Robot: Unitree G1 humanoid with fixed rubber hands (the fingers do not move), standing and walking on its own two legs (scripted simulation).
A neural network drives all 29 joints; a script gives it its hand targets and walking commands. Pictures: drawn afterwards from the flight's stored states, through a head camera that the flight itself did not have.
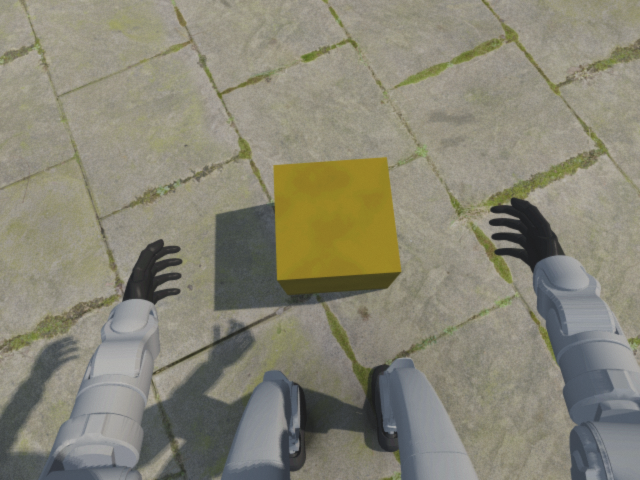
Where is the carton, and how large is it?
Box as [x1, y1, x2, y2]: [273, 157, 400, 294]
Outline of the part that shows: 386,157 273,165 277,280 287,294 385,288 400,272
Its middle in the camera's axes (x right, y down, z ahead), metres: +0.04 -0.01 +1.04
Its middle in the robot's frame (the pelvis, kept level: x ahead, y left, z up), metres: +0.56 -0.01 -0.58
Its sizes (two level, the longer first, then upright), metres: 0.292 0.284 0.230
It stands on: the floor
